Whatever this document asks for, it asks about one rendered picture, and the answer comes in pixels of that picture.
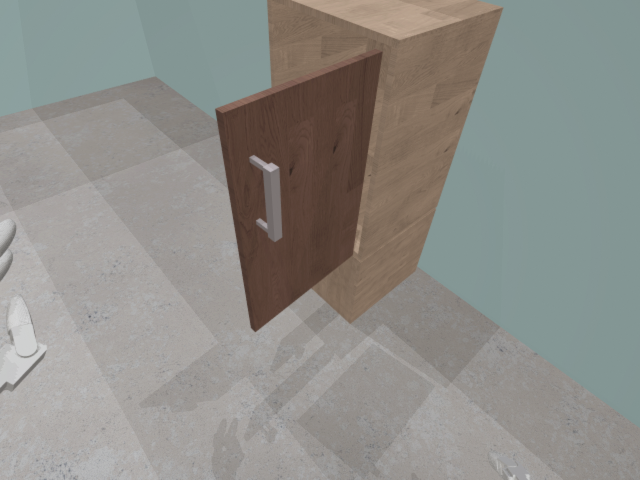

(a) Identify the handle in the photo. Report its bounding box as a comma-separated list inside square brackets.
[249, 155, 282, 242]

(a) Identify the left robot hand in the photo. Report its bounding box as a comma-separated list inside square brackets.
[0, 219, 47, 394]

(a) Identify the cupboard door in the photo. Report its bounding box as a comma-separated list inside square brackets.
[215, 49, 383, 332]

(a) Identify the right robot hand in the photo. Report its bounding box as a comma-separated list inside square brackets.
[488, 450, 530, 480]

